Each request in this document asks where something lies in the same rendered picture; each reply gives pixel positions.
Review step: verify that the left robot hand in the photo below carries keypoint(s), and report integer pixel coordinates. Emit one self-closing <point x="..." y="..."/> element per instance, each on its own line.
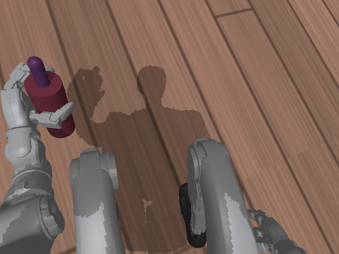
<point x="18" y="108"/>

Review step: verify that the right robot arm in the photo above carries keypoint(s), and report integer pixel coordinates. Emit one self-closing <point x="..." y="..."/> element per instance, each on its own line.
<point x="286" y="246"/>

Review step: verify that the left robot arm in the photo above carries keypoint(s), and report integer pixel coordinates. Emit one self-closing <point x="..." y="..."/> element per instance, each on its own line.
<point x="30" y="219"/>

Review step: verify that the bottle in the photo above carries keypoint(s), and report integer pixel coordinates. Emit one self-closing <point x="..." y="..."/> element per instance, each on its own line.
<point x="47" y="93"/>

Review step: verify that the right robot foot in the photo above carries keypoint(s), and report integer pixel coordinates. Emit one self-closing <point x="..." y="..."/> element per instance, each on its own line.
<point x="196" y="241"/>

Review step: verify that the right robot hand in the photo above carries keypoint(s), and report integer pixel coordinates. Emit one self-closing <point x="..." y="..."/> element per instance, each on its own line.
<point x="269" y="234"/>

